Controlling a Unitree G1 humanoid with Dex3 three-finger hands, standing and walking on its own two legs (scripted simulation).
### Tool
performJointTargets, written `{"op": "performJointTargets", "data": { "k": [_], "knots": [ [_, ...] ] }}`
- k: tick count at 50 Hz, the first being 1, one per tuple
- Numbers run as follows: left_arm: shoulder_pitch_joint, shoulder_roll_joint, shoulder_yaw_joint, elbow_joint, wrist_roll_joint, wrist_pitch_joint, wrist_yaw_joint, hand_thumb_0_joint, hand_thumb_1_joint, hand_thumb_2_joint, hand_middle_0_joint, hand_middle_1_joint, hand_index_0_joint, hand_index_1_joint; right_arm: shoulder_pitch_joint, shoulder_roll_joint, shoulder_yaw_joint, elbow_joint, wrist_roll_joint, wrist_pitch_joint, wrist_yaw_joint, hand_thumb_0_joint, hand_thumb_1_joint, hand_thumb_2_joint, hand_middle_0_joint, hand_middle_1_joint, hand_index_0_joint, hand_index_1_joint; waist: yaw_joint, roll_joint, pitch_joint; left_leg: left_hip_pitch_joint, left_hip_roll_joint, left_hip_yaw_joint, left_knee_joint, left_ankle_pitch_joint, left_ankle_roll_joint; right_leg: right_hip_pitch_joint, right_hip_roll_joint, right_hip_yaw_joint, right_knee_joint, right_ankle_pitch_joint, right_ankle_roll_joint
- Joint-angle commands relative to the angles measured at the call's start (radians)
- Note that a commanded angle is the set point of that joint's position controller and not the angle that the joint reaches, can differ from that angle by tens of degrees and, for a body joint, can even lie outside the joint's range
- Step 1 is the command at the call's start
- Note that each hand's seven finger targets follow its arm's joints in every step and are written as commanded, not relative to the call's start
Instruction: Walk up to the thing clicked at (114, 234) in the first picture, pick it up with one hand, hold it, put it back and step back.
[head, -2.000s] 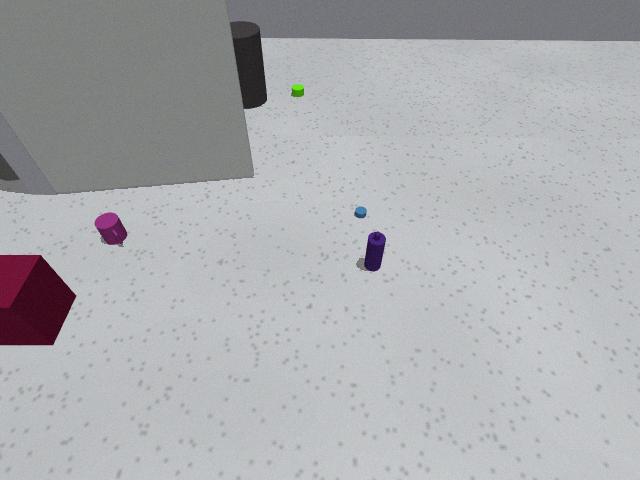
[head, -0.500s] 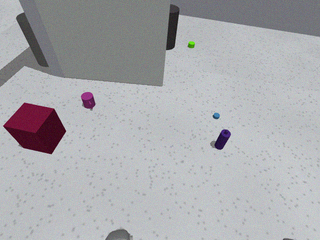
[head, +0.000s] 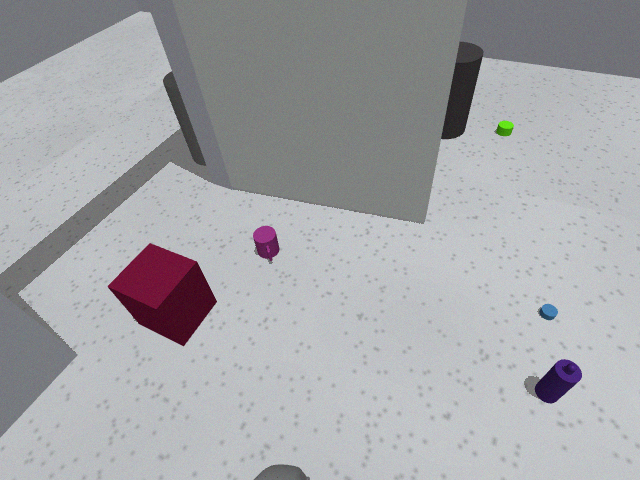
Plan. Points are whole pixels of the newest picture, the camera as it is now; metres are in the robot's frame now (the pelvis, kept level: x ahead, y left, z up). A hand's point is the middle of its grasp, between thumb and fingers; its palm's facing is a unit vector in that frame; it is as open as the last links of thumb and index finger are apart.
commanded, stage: walk up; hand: left
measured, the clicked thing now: (267, 245) +1.07 +0.33 -0.71
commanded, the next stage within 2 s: none
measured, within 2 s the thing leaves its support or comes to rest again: neither
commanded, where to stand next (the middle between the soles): +0.68 +0.06 m, yaw +5 degrees
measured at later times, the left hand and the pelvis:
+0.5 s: hand (141, 416) +0.23 +0.32 -0.15, palm faces +0.06 -0.94 -0.34, open 7.4 cm; pelvis +0.21 +0.05 +0.00, yaw +5 degrees
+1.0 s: hand (182, 312) +0.40 +0.29 -0.12, palm faces +0.08 -0.91 -0.40, open 7.4 cm; pelvis +0.39 +0.01 +0.01, yaw +6 degrees
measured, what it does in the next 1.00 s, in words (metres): walks ahead: left foot, then right foot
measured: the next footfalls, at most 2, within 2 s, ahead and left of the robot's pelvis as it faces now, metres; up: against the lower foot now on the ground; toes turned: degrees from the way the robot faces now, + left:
left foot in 0.28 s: +0.27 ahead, +0.16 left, +0.00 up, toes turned +8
right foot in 0.70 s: +0.45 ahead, -0.10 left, +0.00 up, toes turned +0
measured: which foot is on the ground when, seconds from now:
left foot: up 0.00-0.26, down 0.28-0.74, up 0.76-1.00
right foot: down 0.00-0.30, up 0.32-0.68, down 0.70-1.00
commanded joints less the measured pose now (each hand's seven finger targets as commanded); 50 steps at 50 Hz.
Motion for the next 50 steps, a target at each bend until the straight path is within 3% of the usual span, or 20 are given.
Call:
{"op": "performJointTargets", "data": {
  "k": [1, 6, 10, 12, 13, 14, 15, 16, 18, 21, 26, 31, 34, 35, 36, 37, 38, 39, 42, 50],
  "knots": [
    [0.019, 0.278, 0.08, -0.08, -0.005, -0.027, 0.019, 0.0, 0.9, 0.9, -0.2, -0.3, -0.2, -0.3, 0.022, -0.164, -0.06, -0.077, -0.009, -0.024, 0.009, 0.0, -0.9, -0.9, 0.2, 0.3, 0.2, 0.3, -0.012, -0.221, 0.048, -0.15, 0.055, -0.016, -0.141, 0.078, -0.027, 0.09, -0.234, 0.241, -0.362, 0.004, -0.16],
    [0.081, 0.296, 0.089, -0.095, -0.001, -0.019, 0.02, 0.0, 0.9, 0.9, -0.2, -0.3, -0.2, -0.3, -0.132, -0.123, -0.05, -0.149, -0.016, -0.025, 0.025, 0.0, -0.9, -0.9, 0.2, 0.3, 0.2, 0.3, 0.033, -0.209, 0.009, -0.127, 0.071, 0.061, -0.379, 0.145, -0.023, 0.187, -0.236, 0.13, -0.281, 0.181, -0.17],
    [0.076, 0.31, 0.085, -0.112, -0.005, 0.001, 0.022, 0.0, 0.9, 0.9, -0.2, -0.3, -0.2, -0.3, -0.164, -0.125, -0.055, -0.16, -0.014, -0.031, 0.03, 0.0, -0.9, -0.9, 0.2, 0.3, 0.2, 0.3, 0.022, -0.187, -0.009, 0.001, 0.047, 0.135, -0.485, 0.162, 0.003, 0.165, -0.237, 0.073, -0.189, 0.273, -0.154],
    [0.036, 0.319, 0.077, -0.129, -0.009, 0.01, 0.026, 0.0, 0.9, 0.9, -0.2, -0.3, -0.2, -0.3, -0.062, -0.14, -0.065, -0.129, -0.02, -0.033, 0.024, 0.0, -0.9, -0.9, 0.2, 0.3, 0.2, 0.3, -0.051, -0.155, -0.032, 0.192, 0.02, 0.16, -0.539, 0.182, 0.028, 0.062, -0.245, 0.051, -0.056, 0.314, -0.141],
    [0.061, 0.276, 0.059, -0.133, -0.009, 0.015, 0.028, 0.0, 0.9, 0.9, -0.2, -0.3, -0.2, -0.3, 0.04, -0.189, -0.085, -0.091, -0.027, -0.039, 0.014, 0.0, -0.9, -0.9, 0.2, 0.3, 0.2, 0.3, -0.095, -0.039, -0.093, 0.361, -0.003, 0.129, -0.539, 0.128, 0.059, -0.018, -0.194, 0.012, 0.154, 0.361, -0.115],
    [0.107, 0.219, 0.039, -0.133, -0.016, 0.02, 0.032, 0.0, 0.9, 0.9, -0.2, -0.3, -0.2, -0.3, 0.159, -0.248, -0.108, -0.073, -0.036, -0.046, 0.0, 0.0, -0.9, -0.9, 0.2, 0.3, 0.2, 0.3, -0.151, 0.115, -0.164, 0.519, 0.084, -0.039, -0.609, -0.031, 0.125, -0.17, -0.125, -0.021, 0.453, 0.232, -0.076],
    [0.11, 0.187, 0.035, -0.152, -0.024, 0.024, 0.027, 0.0, 0.9, 0.9, -0.2, -0.3, -0.2, -0.3, 0.184, -0.347, -0.13, -0.099, -0.023, -0.05, -0.01, 0.0, -0.9, -0.9, 0.2, 0.3, 0.2, 0.3, -0.15, 0.257, -0.192, 0.635, 0.358, -0.577, -0.754, -0.127, 0.231, -0.45, 0.043, 0.022, 0.647, -0.239, -0.031],
    [0.049, 0.287, 0.05, -0.134, -0.014, 0.028, 0.039, 0.0, 0.9, 0.9, -0.2, -0.3, -0.2, -0.3, 0.156, -0.35, -0.138, -0.112, 0.02, -0.048, -0.014, 0.0, -0.9, -0.9, 0.2, 0.3, 0.2, 0.3, -0.153, 0.095, -0.192, 0.54, 0.412, -0.655, -0.808, -0.142, 0.282, -0.423, -0.028, 0.167, 0.695, -0.277, -0.044],
    [0.088, 0.268, 0.043, -0.099, -0.025, 0.03, 0.032, 0.0, 0.9, 0.9, -0.2, -0.3, -0.2, -0.3, 0.049, -0.271, -0.1, -0.138, 0.025, -0.052, -0.028, 0.0, -0.9, -0.9, 0.2, 0.3, 0.2, 0.3, -0.077, 0.003, -0.08, 0.411, 0.338, -0.377, -0.768, 0.086, 0.233, -0.405, -0.074, 0.207, 0.688, -0.162, -0.033],
    [0.133, 0.24, 0.048, -0.056, -0.014, 0.041, 0.014, 0.0, 0.9, 0.9, -0.2, -0.3, -0.2, -0.3, -0.003, -0.216, -0.069, -0.137, 0.015, -0.07, -0.029, 0.0, -0.9, -0.9, 0.2, 0.3, 0.2, 0.3, -0.03, 0.026, -0.004, 0.175, 0.254, -0.141, -0.78, 0.272, 0.19, -0.253, -0.103, 0.175, 0.517, -0.104, -0.01],
    [0.023, 0.214, 0.053, -0.093, 0.001, 0.044, -0.01, 0.0, 0.9, 0.9, -0.2, -0.3, -0.2, -0.3, 0.026, -0.243, -0.079, -0.146, 0.004, -0.084, -0.027, 0.0, -0.9, -0.9, 0.2, 0.3, 0.2, 0.3, -0.058, 0.079, 0.023, 0.182, 0.26, -0.11, -0.818, 0.149, 0.231, -0.278, -0.107, 0.137, 0.288, -0.036, 0.016],
    [-0.05, 0.21, 0.062, -0.093, -0.001, 0.03, -0.023, 0.0, 0.9, 0.9, -0.2, -0.3, -0.2, -0.3, -0.007, -0.248, -0.077, -0.16, 0.002, -0.076, -0.022, 0.0, -0.9, -0.9, 0.2, 0.3, 0.2, 0.3, -0.053, 0.058, 0.021, 0.1, 0.228, -0.074, -0.79, 0.034, 0.183, -0.112, -0.055, 0.097, 0.093, 0.072, 0.002],
    [0.042, 0.227, 0.077, -0.053, 0.004, 0.017, -0.014, 0.0, 0.9, 0.9, -0.2, -0.3, -0.2, -0.3, -0.016, -0.21, -0.058, -0.164, -0.002, -0.064, -0.025, 0.0, -0.9, -0.9, 0.2, 0.3, 0.2, 0.3, 0.012, -0.033, -0.03, 0.025, 0.188, -0.021, -0.597, 0.077, 0.129, 0.134, 0.005, 0.073, 0.0, 0.062, -0.012],
    [0.134, 0.258, 0.091, -0.036, 0.006, 0.006, -0.001, 0.0, 0.9, 0.9, -0.2, -0.3, -0.2, -0.3, 0.024, -0.163, -0.039, -0.16, -0.001, -0.064, -0.026, 0.0, -0.9, -0.9, 0.2, 0.3, 0.2, 0.3, 0.06, -0.164, -0.097, -0.011, 0.122, 0.048, -0.349, 0.164, 0.101, 0.279, -0.017, 0.128, -0.09, -0.021, -0.037],
    [0.211, 0.346, 0.115, -0.039, 0.015, -0.006, 0.014, 0.0, 0.9, 0.9, -0.2, -0.3, -0.2, -0.3, 0.061, -0.09, -0.014, -0.182, 0.002, -0.067, -0.025, 0.0, -0.9, -0.9, 0.2, 0.3, 0.2, 0.3, 0.076, -0.397, -0.16, -0.164, 0.019, 0.123, -0.026, -0.015, 0.047, 0.4, -0.269, 0.49, -0.208, -0.14, -0.106],
    [0.187, 0.391, 0.112, -0.044, -0.003, -0.004, 0.015, 0.0, 0.9, 0.9, -0.2, -0.3, -0.2, -0.3, 0.037, -0.161, -0.032, -0.168, -0.003, -0.059, -0.037, 0.0, -0.9, -0.9, 0.2, 0.3, 0.2, 0.3, 0.071, -0.35, -0.115, -0.314, -0.028, 0.096, 0.072, -0.188, 0.022, 0.39, -0.411, 0.789, -0.307, -0.175, -0.222],
    [0.134, 0.364, 0.1, -0.066, -0.016, 0.0, 0.017, 0.0, 0.9, 0.9, -0.2, -0.3, -0.2, -0.3, 0.014, -0.205, -0.044, -0.141, -0.006, -0.051, -0.047, 0.0, -0.9, -0.9, 0.2, 0.3, 0.2, 0.3, 0.046, -0.215, -0.053, -0.3, 0.032, 0.004, 0.119, -0.153, 0.015, 0.284, -0.422, 0.756, -0.295, -0.138, -0.241],
    [0.096, 0.338, 0.094, -0.072, -0.023, 0.003, 0.02, 0.0, 0.9, 0.9, -0.2, -0.3, -0.2, -0.3, 0.017, -0.205, -0.044, -0.121, 0.004, -0.05, -0.043, 0.0, -0.9, -0.9, 0.2, 0.3, 0.2, 0.3, 0.028, -0.168, -0.009, -0.277, 0.054, -0.022, 0.11, -0.098, 0.016, 0.223, -0.362, 0.625, -0.295, -0.061, -0.234],
    [0.014, 0.289, 0.071, -0.087, -0.018, 0.003, 0.023, 0.0, 0.9, 0.9, -0.2, -0.3, -0.2, -0.3, 0.084, -0.18, -0.047, -0.072, 0.001, -0.038, -0.023, 0.0, -0.9, -0.9, 0.2, 0.3, 0.2, 0.3, -0.031, -0.247, 0.01, -0.152, 0.088, 0.022, -0.037, 0.006, 0.0, 0.074, -0.234, 0.352, -0.292, 0.029, -0.184],
    [0.04, 0.299, 0.072, -0.121, -0.007, 0.006, 0.014, 0.0, 0.9, 0.9, -0.2, -0.3, -0.2, -0.3, -0.056, -0.146, -0.055, -0.106, -0.021, -0.038, 0.005, 0.0, -0.9, -0.9, 0.2, 0.3, 0.2, 0.3, 0.008, -0.215, 0.02, -0.048, 0.086, 0.1, -0.408, 0.128, -0.023, 0.035, -0.214, 0.251, -0.287, -0.091, -0.193]
  ]
}}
